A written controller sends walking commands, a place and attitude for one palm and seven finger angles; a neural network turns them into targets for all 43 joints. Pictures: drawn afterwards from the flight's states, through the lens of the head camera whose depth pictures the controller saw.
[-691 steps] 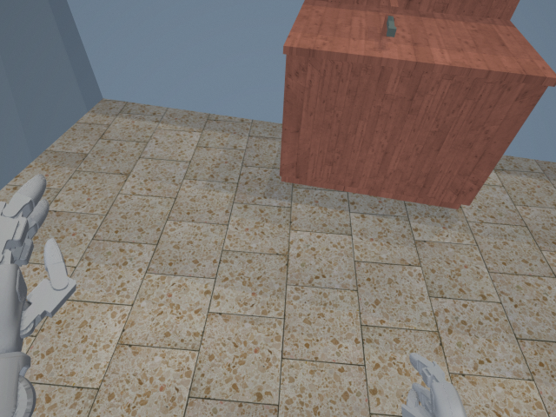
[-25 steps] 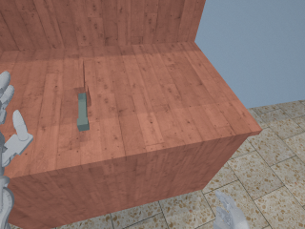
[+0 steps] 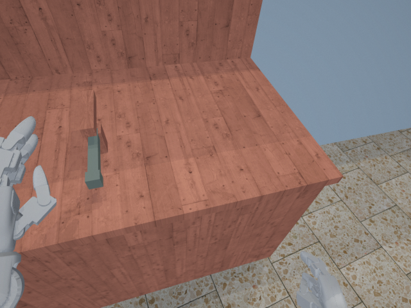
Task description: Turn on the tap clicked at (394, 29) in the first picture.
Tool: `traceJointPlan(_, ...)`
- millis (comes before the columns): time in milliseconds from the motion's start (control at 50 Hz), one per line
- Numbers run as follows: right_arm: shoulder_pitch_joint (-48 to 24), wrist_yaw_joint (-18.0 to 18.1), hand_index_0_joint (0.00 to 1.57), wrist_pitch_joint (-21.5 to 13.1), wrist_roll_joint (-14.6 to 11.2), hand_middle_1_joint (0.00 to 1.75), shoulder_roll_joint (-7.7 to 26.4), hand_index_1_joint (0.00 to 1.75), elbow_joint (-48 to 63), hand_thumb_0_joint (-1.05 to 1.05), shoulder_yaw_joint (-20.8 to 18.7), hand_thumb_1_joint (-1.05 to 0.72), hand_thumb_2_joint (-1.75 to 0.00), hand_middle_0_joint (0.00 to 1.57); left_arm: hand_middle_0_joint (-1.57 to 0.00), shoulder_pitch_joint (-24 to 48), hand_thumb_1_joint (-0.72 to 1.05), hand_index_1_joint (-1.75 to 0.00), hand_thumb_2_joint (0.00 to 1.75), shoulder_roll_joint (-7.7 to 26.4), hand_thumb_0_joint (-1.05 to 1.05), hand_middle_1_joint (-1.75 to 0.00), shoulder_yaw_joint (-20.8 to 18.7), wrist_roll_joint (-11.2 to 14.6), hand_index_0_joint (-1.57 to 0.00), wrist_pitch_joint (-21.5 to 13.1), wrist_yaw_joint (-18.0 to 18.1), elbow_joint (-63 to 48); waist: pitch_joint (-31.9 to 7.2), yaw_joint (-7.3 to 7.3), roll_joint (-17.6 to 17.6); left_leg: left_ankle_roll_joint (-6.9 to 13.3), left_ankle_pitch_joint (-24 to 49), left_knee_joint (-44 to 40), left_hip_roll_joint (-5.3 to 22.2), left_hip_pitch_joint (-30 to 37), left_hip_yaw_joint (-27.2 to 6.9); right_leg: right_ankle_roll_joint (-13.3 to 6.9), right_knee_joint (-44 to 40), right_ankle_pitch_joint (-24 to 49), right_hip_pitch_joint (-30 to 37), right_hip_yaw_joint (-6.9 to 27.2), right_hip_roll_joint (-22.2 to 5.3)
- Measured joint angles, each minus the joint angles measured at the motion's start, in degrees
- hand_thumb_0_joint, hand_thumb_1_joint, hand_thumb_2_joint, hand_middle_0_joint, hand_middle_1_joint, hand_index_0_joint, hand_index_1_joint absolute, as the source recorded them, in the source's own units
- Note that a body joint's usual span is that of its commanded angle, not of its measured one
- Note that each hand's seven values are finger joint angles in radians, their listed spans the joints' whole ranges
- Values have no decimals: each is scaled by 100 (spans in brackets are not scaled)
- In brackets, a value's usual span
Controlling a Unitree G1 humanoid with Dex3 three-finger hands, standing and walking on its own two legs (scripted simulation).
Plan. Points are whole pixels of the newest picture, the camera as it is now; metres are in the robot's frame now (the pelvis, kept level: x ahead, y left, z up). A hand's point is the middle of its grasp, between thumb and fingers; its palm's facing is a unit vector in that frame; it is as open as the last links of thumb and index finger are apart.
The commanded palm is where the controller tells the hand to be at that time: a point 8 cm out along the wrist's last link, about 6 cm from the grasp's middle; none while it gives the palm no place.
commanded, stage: shuffle to correct the standing spot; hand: left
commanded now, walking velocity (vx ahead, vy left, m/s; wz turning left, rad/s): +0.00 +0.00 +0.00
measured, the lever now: (94, 179) +0.34 +0.26 +0.04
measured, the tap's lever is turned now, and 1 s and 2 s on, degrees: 0 0 0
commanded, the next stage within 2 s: come to a stop and stand still in 0.32 s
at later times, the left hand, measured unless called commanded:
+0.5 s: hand (83, 196) +0.23 +0.21 +0.16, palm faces +0.34 -0.86 -0.37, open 7.4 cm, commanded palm +0.17 +0.24 +0.17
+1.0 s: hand (48, 184) +0.23 +0.25 +0.17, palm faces +0.44 -0.83 -0.34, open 7.4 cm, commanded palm +0.16 +0.26 +0.17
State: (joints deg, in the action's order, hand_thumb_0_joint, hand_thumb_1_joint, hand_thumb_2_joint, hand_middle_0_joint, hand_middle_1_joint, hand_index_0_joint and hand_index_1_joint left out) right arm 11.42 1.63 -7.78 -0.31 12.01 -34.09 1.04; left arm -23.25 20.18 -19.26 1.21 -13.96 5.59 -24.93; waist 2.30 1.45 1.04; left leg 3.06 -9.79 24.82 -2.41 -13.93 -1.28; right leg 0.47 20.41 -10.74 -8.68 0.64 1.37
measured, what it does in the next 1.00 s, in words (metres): stands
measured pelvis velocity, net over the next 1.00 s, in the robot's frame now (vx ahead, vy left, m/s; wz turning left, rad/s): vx -0.01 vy -0.01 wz -0.02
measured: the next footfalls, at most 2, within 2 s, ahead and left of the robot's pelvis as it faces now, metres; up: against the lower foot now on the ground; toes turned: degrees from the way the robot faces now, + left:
none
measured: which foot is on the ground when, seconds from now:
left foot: down 0.00-1.00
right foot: down 0.00-1.00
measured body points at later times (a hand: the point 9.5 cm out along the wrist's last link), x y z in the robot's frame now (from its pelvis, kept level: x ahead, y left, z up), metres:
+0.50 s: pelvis +0.01 -0.04 +0.00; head +0.04 -0.02 +0.45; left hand +0.21 +0.25 +0.18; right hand +0.19 -0.25 -0.07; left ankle +0.04 +0.08 -0.74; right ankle +0.00 -0.13 -0.74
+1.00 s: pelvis -0.01 -0.01 +0.00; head +0.02 +0.00 +0.45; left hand +0.21 +0.29 +0.19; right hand +0.18 -0.25 -0.07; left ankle +0.04 +0.08 -0.74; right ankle +0.00 -0.13 -0.74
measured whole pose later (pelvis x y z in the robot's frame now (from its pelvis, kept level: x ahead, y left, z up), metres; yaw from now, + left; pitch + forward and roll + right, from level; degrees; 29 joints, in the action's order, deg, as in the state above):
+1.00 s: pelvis -0.01 -0.01 +0.00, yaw -1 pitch -1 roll -1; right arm 10.7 0.0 -7.9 -1.2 12.9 -32.7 -0.4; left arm -16.8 22.3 -23.6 3.9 -12.8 6.4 -21.7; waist 4.0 2.0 0.5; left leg 2.2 -10.8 27.3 -1.0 -15.6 0.0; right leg -0.5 24.0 -11.8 -11.3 1.2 2.5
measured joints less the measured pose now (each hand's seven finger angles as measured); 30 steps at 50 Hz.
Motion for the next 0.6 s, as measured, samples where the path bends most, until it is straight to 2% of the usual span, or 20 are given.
traceJointPlan(280,-121,39,21,177,-41,30,-146,30,109,1,39,-90,-90,20,-21,56,89,-30,90,61,1,-30,-54,184,-21,262,-13,-83,77,60,60,-114,13,-162,52,111,-6,-95,24,-70,15,4,49)
traceJointPlan(420,-169,-30,21,247,-52,30,-232,30,220,1,54,-90,-90,20,-21,42,89,-30,90,112,1,-30,-106,245,-20,359,-49,-184,127,13,44,-225,14,-133,173,27,-29,-199,22,-39,-65,-13,170)
traceJointPlan(600,-78,40,21,291,-59,30,-33,30,152,1,-14,-90,-90,20,-21,-377,89,-30,90,59,1,-30,-11,286,-21,457,-10,-289,5,-64,-177,-334,-124,99,357,-87,-101,-336,-56,-5,-39,-67,363)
